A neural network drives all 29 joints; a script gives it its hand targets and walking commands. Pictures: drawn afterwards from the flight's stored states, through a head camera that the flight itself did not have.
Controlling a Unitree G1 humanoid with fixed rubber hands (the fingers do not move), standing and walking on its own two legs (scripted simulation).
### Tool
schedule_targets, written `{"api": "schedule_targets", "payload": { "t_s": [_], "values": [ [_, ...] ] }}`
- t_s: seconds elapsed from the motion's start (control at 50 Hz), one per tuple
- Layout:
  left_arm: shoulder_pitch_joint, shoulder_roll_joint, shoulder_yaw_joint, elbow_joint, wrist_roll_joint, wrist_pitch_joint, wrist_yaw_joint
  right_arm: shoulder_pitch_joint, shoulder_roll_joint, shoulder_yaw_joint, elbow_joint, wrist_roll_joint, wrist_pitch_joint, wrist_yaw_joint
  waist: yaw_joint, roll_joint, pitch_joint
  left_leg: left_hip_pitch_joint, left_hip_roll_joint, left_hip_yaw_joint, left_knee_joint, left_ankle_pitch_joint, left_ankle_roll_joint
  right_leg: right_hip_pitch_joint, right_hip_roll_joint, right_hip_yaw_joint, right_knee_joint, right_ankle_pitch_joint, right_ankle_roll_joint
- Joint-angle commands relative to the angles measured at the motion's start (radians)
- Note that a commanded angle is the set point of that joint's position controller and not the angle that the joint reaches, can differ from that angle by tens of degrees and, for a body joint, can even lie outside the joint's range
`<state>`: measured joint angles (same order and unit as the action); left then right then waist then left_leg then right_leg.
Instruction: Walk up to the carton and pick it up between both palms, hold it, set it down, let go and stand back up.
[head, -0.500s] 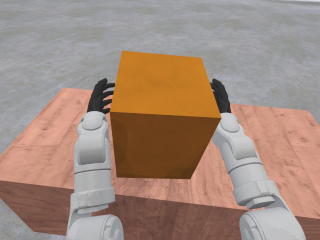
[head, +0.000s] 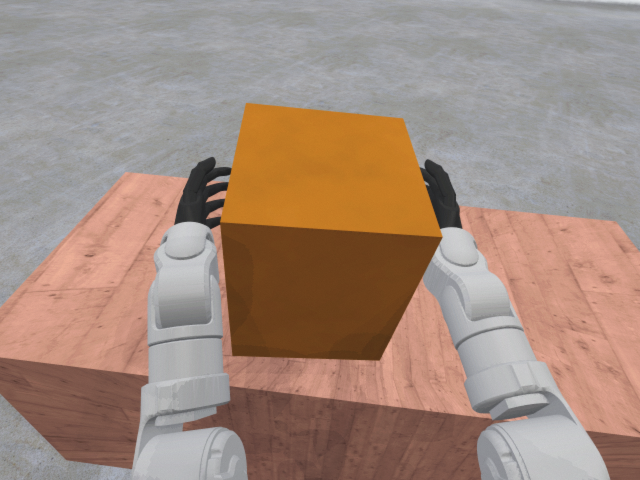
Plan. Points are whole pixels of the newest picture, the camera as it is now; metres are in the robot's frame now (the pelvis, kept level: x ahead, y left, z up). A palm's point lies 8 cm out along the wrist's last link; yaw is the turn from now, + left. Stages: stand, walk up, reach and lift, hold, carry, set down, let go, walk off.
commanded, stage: hold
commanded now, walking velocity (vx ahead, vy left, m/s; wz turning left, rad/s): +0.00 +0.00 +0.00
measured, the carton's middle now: (316, 238) +0.39 +0.01 +0.14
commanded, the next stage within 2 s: none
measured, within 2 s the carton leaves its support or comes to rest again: neither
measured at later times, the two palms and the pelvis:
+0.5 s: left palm (194, 227) +0.36 +0.15 +0.18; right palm (441, 227) +0.36 -0.14 +0.18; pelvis +0.00 +0.00 +0.00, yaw +0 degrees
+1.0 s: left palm (196, 228) +0.36 +0.15 +0.18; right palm (442, 227) +0.36 -0.14 +0.18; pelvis +0.00 +0.00 +0.00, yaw +0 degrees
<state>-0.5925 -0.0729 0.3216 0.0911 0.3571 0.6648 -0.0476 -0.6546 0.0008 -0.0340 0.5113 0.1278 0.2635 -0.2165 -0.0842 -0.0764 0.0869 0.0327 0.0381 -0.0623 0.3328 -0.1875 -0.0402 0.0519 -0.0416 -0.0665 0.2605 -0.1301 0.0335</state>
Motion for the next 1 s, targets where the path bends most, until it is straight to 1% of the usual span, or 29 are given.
{"api": "schedule_targets", "payload": {
  "t_s": [0.0,0.04,0.06,0.12,0.16,0.18,0.22,0.26,0.3,0.32,0.34,0.38,0.42,0.46,0.48,0.5,0.54,0.58,0.62,0.66,0.7,0.78,0.8,0.82,0.88,0.9,0.96,0.98],
  "values": [
    [-0.603,-0.482,-0.528,-0.101,-0.160,-0.062,-0.145,-0.673,0.521,0.368,-0.292,0.073,-0.071,0.116,-0.012,0.101,-0.442,0.040,-0.098,0.098,-0.022,0.293,-0.015,0.133,0.100,-0.059,-0.002,0.150,0.003],
    [-0.588,-0.472,-0.518,-0.094,-0.154,-0.058,-0.146,-0.660,0.520,0.370,-0.285,0.076,-0.065,0.113,-0.011,0.096,-0.431,0.040,-0.100,0.098,-0.022,0.297,-0.014,0.141,0.100,-0.057,-0.005,0.160,0.004],
    [-0.587,-0.468,-0.510,-0.086,-0.148,-0.055,-0.148,-0.658,0.515,0.369,-0.273,0.074,-0.062,0.113,-0.010,0.093,-0.418,0.030,-0.100,0.101,-0.030,0.280,-0.015,0.142,0.099,-0.057,-0.009,0.146,0.006],
    [-0.575,-0.461,-0.493,-0.097,-0.139,-0.052,-0.155,-0.625,0.513,0.364,-0.255,0.072,-0.055,0.113,-0.006,0.087,-0.387,0.012,-0.103,0.103,-0.039,0.269,-0.009,0.142,0.097,-0.056,-0.007,0.152,0.008],
    [-0.581,-0.461,-0.507,-0.120,-0.150,-0.053,-0.156,-0.633,0.521,0.374,-0.280,0.081,-0.059,0.110,-0.014,0.090,-0.411,0.021,-0.104,0.103,-0.032,0.288,-0.010,0.156,0.096,-0.053,-0.001,0.178,0.011],
    [-0.576,-0.462,-0.506,-0.114,-0.148,-0.052,-0.157,-0.629,0.520,0.373,-0.279,0.083,-0.058,0.108,-0.013,0.093,-0.407,0.024,-0.104,0.104,-0.030,0.296,-0.011,0.158,0.096,-0.053,-0.001,0.185,0.011],
    [-0.586,-0.470,-0.530,-0.145,-0.161,-0.057,-0.156,-0.624,0.521,0.379,-0.298,0.089,-0.061,0.105,-0.023,0.107,-0.426,0.038,-0.104,0.100,-0.022,0.321,-0.021,0.155,0.099,-0.055,0.001,0.203,0.009],
    [-0.576,-0.466,-0.518,-0.123,-0.152,-0.056,-0.157,-0.623,0.521,0.377,-0.292,0.083,-0.057,0.105,-0.020,0.093,-0.395,0.028,-0.103,0.099,-0.025,0.303,-0.017,0.149,0.098,-0.056,-0.003,0.183,0.010],
    [-0.584,-0.478,-0.536,-0.141,-0.158,-0.059,-0.154,-0.638,0.519,0.381,-0.314,0.084,-0.062,0.106,-0.020,0.106,-0.409,0.037,-0.103,0.100,-0.022,0.311,-0.023,0.147,0.100,-0.058,0.001,0.184,0.008],
    [-0.586,-0.472,-0.539,-0.139,-0.157,-0.059,-0.153,-0.629,0.517,0.378,-0.307,0.081,-0.061,0.106,-0.024,0.102,-0.401,0.035,-0.102,0.098,-0.024,0.298,-0.020,0.141,0.100,-0.057,-0.003,0.169,0.007],
    [-0.588,-0.474,-0.535,-0.127,-0.156,-0.058,-0.153,-0.638,0.515,0.374,-0.308,0.077,-0.061,0.107,-0.023,0.106,-0.385,0.024,-0.101,0.097,-0.029,0.281,-0.018,0.132,0.099,-0.058,-0.004,0.151,0.006],
    [-0.590,-0.466,-0.517,-0.100,-0.153,-0.056,-0.155,-0.634,0.516,0.359,-0.270,0.064,-0.056,0.112,-0.017,0.092,-0.357,0.001,-0.101,0.102,-0.046,0.227,-0.010,0.119,0.097,-0.059,-0.009,0.105,0.003],
    [-0.611,-0.464,-0.511,-0.092,-0.151,-0.057,-0.154,-0.640,0.515,0.342,-0.255,0.055,-0.058,0.118,-0.016,0.100,-0.352,-0.010,-0.097,0.104,-0.058,0.188,-0.006,0.110,0.096,-0.060,-0.014,0.065,0.002],
    [-0.610,-0.472,-0.512,-0.085,-0.155,-0.058,-0.153,-0.656,0.518,0.344,-0.263,0.054,-0.062,0.122,-0.012,0.095,-0.368,-0.005,-0.095,0.103,-0.056,0.200,-0.004,0.113,0.097,-0.059,-0.012,0.074,0.000],
    [-0.611,-0.477,-0.519,-0.093,-0.159,-0.058,-0.152,-0.662,0.518,0.344,-0.278,0.057,-0.064,0.121,-0.017,0.100,-0.393,0.010,-0.095,0.101,-0.048,0.223,-0.006,0.119,0.097,-0.059,-0.008,0.097,0.000],
    [-0.614,-0.475,-0.519,-0.095,-0.162,-0.060,-0.151,-0.669,0.522,0.351,-0.279,0.061,-0.065,0.120,-0.010,0.096,-0.406,0.014,-0.096,0.099,-0.041,0.240,-0.007,0.121,0.099,-0.059,-0.005,0.111,0.002],
    [-0.605,-0.485,-0.526,-0.094,-0.165,-0.060,-0.148,-0.679,0.522,0.362,-0.300,0.067,-0.069,0.117,-0.012,0.098,-0.432,0.027,-0.097,0.099,-0.031,0.270,-0.012,0.134,0.102,-0.059,-0.004,0.134,0.001],
    [-0.597,-0.486,-0.529,-0.103,-0.162,-0.060,-0.148,-0.658,0.516,0.363,-0.292,0.072,-0.064,0.114,-0.017,0.103,-0.424,0.034,-0.097,0.097,-0.024,0.290,-0.016,0.138,0.102,-0.058,-0.003,0.146,0.001],
    [-0.594,-0.474,-0.512,-0.097,-0.151,-0.057,-0.150,-0.641,0.515,0.359,-0.264,0.067,-0.059,0.114,-0.015,0.098,-0.405,0.029,-0.098,0.100,-0.029,0.278,-0.016,0.128,0.101,-0.058,-0.007,0.138,0.003],
    [-0.588,-0.475,-0.511,-0.101,-0.150,-0.055,-0.152,-0.650,0.515,0.360,-0.278,0.069,-0.063,0.114,-0.013,0.093,-0.418,0.030,-0.099,0.100,-0.031,0.273,-0.015,0.137,0.100,-0.060,-0.005,0.141,0.003],
    [-0.590,-0.468,-0.510,-0.101,-0.150,-0.055,-0.153,-0.641,0.512,0.359,-0.264,0.069,-0.061,0.115,-0.012,0.100,-0.404,0.022,-0.100,0.100,-0.035,0.268,-0.013,0.136,0.098,-0.058,-0.005,0.135,0.003],
    [-0.593,-0.468,-0.514,-0.108,-0.148,-0.052,-0.154,-0.628,0.505,0.352,-0.257,0.068,-0.059,0.117,-0.021,0.109,-0.385,0.026,-0.098,0.102,-0.037,0.270,-0.018,0.131,0.098,-0.060,-0.009,0.132,0.002],
    [-0.595,-0.463,-0.504,-0.097,-0.145,-0.051,-0.156,-0.629,0.511,0.346,-0.252,0.065,-0.058,0.116,-0.019,0.099,-0.369,0.016,-0.099,0.104,-0.041,0.252,-0.012,0.128,0.097,-0.059,-0.012,0.122,0.003],
    [-0.591,-0.467,-0.503,-0.098,-0.146,-0.052,-0.157,-0.639,0.511,0.348,-0.264,0.067,-0.062,0.117,-0.014,0.097,-0.379,0.016,-0.098,0.102,-0.042,0.249,-0.012,0.131,0.098,-0.061,-0.009,0.122,0.004],
    [-0.591,-0.476,-0.526,-0.124,-0.160,-0.060,-0.153,-0.649,0.521,0.371,-0.299,0.080,-0.069,0.112,-0.016,0.102,-0.414,0.029,-0.103,0.102,-0.024,0.306,-0.016,0.144,0.099,-0.056,0.000,0.178,0.007],
    [-0.583,-0.476,-0.524,-0.114,-0.157,-0.058,-0.153,-0.655,0.517,0.375,-0.307,0.081,-0.068,0.109,-0.016,0.098,-0.415,0.034,-0.103,0.101,-0.021,0.305,-0.015,0.146,0.098,-0.055,0.000,0.181,0.008],
    [-0.589,-0.477,-0.539,-0.137,-0.164,-0.062,-0.151,-0.657,0.526,0.390,-0.331,0.085,-0.069,0.105,-0.017,0.097,-0.429,0.033,-0.103,0.098,-0.017,0.316,-0.017,0.153,0.101,-0.057,0.003,0.195,0.009],
    [-0.589,-0.469,-0.533,-0.124,-0.160,-0.060,-0.151,-0.648,0.522,0.381,-0.307,0.081,-0.064,0.105,-0.019,0.098,-0.411,0.028,-0.103,0.100,-0.022,0.302,-0.017,0.147,0.100,-0.056,-0.002,0.182,0.008]
  ]
}}
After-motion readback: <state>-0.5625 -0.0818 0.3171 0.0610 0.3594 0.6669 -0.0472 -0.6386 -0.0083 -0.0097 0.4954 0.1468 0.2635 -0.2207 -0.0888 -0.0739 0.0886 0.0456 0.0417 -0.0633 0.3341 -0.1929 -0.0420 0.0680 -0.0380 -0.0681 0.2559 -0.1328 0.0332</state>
